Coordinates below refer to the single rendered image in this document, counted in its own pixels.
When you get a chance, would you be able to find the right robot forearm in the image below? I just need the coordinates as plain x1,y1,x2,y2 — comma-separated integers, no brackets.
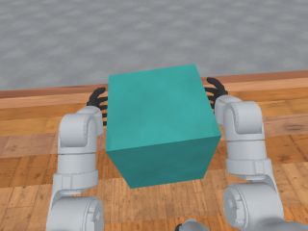
214,94,284,216

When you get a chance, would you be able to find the right robot shin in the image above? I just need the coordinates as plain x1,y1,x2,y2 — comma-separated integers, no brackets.
184,218,196,224

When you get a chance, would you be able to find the left robot upper arm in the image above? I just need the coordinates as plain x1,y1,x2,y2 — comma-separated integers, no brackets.
46,196,104,231

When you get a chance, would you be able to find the left robot forearm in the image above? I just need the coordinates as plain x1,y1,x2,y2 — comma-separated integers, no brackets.
45,106,104,231

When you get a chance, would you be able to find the right robot upper arm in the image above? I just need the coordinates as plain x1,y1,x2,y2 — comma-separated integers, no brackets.
223,182,308,231

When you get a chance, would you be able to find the robot right hand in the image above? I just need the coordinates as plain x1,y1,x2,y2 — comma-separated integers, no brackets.
204,77,228,114

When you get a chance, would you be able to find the robot left hand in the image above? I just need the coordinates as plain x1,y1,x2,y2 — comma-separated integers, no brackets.
87,87,108,126

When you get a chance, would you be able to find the robot right thigh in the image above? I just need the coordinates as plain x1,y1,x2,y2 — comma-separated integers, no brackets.
179,221,210,231

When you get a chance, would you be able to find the carton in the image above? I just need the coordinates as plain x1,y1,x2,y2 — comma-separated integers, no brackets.
105,64,222,189

